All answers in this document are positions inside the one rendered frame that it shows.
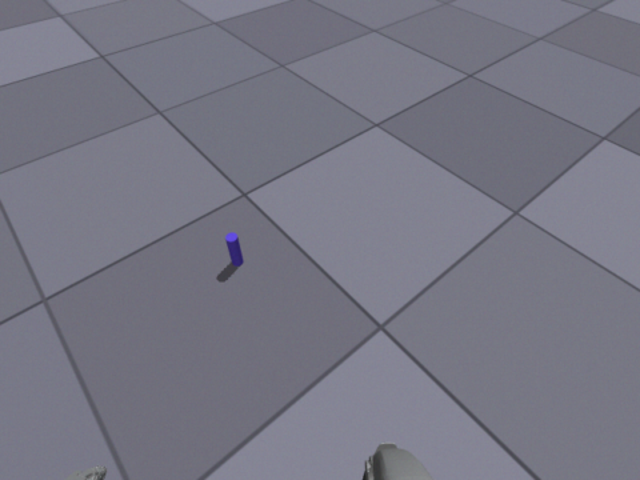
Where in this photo can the can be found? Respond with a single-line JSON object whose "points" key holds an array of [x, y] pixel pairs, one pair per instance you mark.
{"points": [[234, 249]]}

